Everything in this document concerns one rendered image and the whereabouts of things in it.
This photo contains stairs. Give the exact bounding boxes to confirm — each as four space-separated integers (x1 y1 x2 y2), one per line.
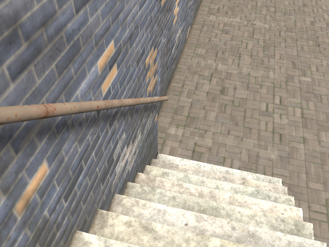
68 153 326 247

